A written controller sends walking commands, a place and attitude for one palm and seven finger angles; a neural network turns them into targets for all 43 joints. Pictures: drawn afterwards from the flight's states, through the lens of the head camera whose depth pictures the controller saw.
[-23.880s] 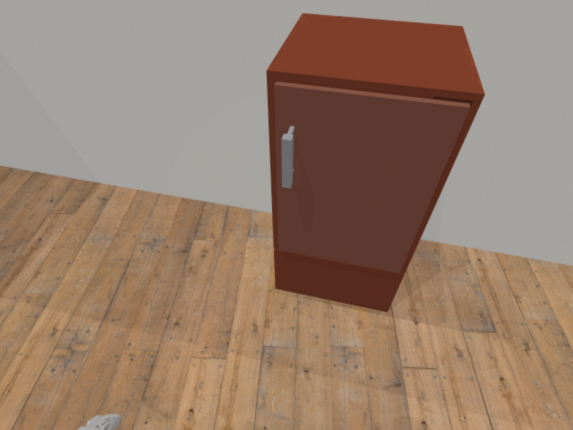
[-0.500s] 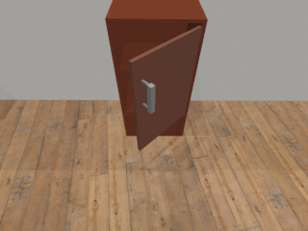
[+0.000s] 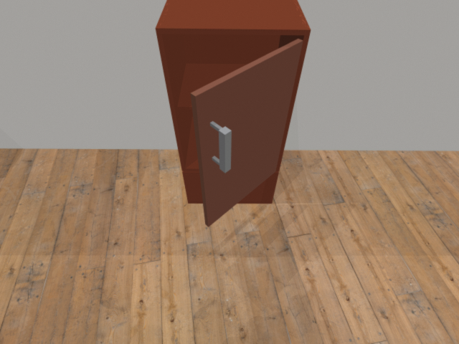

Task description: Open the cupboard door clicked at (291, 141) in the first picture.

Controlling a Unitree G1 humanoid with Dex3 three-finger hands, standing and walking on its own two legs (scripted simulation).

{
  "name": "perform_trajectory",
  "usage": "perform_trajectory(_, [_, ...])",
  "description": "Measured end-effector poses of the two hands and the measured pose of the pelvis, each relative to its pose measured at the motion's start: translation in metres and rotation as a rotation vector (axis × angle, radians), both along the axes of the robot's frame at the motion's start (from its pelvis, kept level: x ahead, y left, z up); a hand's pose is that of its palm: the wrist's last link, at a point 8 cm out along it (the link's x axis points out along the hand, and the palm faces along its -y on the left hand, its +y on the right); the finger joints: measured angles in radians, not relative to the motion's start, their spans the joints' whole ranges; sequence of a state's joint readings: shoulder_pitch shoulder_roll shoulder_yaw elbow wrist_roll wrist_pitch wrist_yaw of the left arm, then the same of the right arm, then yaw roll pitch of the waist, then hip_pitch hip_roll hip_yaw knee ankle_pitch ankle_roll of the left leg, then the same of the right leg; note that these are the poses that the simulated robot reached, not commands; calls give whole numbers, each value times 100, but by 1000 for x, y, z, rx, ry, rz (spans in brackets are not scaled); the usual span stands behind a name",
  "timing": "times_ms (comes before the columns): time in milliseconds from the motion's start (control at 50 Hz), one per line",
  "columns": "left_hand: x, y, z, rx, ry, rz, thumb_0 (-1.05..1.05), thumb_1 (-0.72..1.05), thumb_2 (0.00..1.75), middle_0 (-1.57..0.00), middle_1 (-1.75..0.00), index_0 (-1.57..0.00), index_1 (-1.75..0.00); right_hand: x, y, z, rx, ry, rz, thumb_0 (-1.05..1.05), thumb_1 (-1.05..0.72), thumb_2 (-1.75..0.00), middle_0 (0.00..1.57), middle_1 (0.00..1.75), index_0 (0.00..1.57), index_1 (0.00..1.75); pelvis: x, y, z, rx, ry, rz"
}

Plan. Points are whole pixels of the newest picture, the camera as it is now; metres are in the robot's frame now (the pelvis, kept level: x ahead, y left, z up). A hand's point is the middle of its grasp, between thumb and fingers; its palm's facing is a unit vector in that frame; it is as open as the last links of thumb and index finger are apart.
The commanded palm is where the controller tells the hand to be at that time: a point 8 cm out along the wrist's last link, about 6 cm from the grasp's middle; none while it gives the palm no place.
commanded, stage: look to check the result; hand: left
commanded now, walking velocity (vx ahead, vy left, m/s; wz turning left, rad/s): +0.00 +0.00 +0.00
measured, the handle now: (219, 147) +0.60 +0.07 -0.06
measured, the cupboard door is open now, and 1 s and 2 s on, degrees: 44 44 44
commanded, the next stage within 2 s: walk to a spot facing it in 0.14 s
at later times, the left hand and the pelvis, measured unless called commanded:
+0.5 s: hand out of the picture +0.02 +0.17 -0.18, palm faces -0.03 -0.98 -0.19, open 7.4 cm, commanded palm none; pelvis +0.00 +0.00 -0.01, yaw -5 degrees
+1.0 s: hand out of the picture +0.10 +0.13 -0.16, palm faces -0.24 -0.93 -0.27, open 7.4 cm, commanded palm none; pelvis +0.00 -0.05 +0.00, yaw -20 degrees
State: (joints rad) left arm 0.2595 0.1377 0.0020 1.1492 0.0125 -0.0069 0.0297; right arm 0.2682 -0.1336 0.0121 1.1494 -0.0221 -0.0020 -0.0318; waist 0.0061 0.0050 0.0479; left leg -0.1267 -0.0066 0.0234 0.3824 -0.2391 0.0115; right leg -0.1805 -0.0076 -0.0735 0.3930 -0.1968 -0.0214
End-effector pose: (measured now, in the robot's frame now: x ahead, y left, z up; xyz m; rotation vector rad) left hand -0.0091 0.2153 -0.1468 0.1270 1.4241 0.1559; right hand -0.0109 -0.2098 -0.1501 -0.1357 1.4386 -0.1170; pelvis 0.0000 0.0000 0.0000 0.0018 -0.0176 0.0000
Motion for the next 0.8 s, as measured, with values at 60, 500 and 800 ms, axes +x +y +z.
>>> perform_trajectory(60, [2, 0, 0, 1, -1, -2, 1, 91, 90, -20, -30, -20, -30, 1, 0, 0, 0, 1, -1, 0, -91, -90, 20, 30, 20, 30, 1, 0, 0, 0, 1, -1])
perform_trajectory(500, [25, 8, -5, 13, 17, -57, 0, 91, 90, -20, -30, -20, -30, -2, -14, -5, -40, -15, -95, 0, -91, -90, 20, 30, 20, 30, -1, -4, -8, 10, 16, -85])
perform_trajectory(800, [98, -16, 15, 118, -122, -202, 0, 91, 90, -20, -30, -20, -30, 12, -91, -11, -70, -102, -201, 1, -91, -90, 20, 30, 20, 30, -5, -46, -10, 43, 24, -221])
